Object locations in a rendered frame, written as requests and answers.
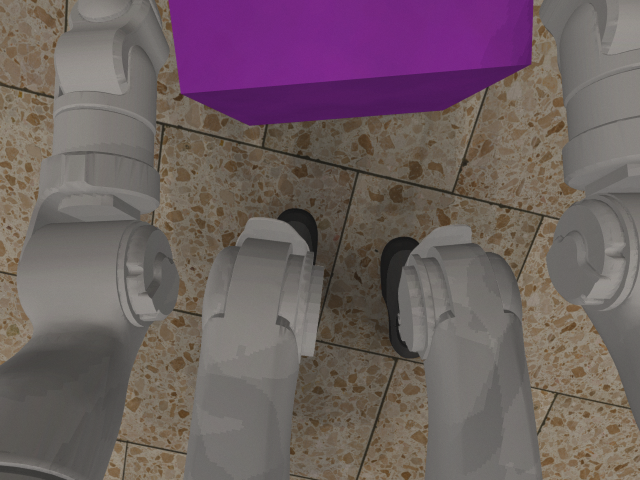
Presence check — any left robot foot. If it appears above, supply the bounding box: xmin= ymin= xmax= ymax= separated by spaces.
xmin=277 ymin=208 xmax=318 ymax=265

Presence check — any robot right forearm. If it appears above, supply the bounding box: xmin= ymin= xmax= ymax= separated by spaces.
xmin=539 ymin=0 xmax=640 ymax=197

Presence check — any right robot upper arm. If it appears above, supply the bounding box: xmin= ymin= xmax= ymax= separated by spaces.
xmin=546 ymin=193 xmax=640 ymax=431

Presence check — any left robot thigh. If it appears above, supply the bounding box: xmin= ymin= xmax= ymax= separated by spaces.
xmin=183 ymin=238 xmax=324 ymax=480

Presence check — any carton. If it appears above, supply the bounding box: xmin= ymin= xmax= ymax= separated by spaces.
xmin=168 ymin=0 xmax=533 ymax=126

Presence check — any robot left forearm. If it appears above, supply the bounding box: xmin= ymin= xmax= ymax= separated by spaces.
xmin=17 ymin=0 xmax=170 ymax=317

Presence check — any left robot upper arm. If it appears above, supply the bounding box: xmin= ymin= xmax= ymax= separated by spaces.
xmin=0 ymin=220 xmax=180 ymax=480

